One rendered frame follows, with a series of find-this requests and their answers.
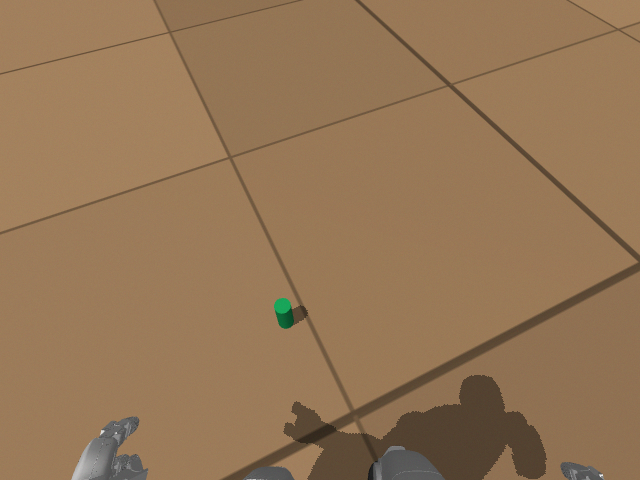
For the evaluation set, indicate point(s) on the can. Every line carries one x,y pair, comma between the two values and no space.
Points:
284,313

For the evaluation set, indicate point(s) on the left robot hand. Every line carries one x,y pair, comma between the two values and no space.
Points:
99,462

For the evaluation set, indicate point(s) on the right robot hand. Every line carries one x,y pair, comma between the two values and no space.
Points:
573,471

